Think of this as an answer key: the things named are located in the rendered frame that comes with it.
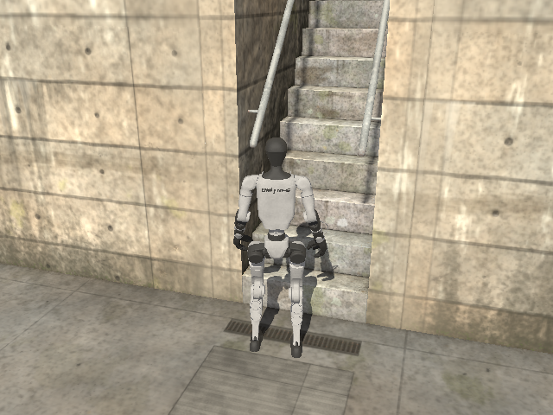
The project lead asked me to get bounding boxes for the robot left thigh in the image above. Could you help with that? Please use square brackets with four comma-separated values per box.
[247, 241, 265, 299]

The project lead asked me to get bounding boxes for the left robot upper arm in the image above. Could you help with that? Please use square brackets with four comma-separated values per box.
[237, 175, 258, 222]

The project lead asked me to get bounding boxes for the robot left foot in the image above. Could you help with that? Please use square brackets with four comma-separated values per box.
[250, 330, 263, 352]

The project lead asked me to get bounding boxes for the right robot upper arm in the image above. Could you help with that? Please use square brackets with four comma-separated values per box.
[295, 175, 317, 223]

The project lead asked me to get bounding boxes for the robot left hand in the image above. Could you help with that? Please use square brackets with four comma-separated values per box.
[233, 235, 253, 251]

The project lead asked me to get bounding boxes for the robot right forearm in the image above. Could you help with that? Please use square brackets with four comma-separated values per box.
[308, 210, 325, 243]

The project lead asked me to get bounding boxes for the robot left forearm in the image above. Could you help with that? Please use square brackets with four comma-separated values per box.
[234, 211, 247, 239]

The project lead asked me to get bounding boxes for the robot right hand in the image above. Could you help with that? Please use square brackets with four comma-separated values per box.
[307, 239, 327, 258]

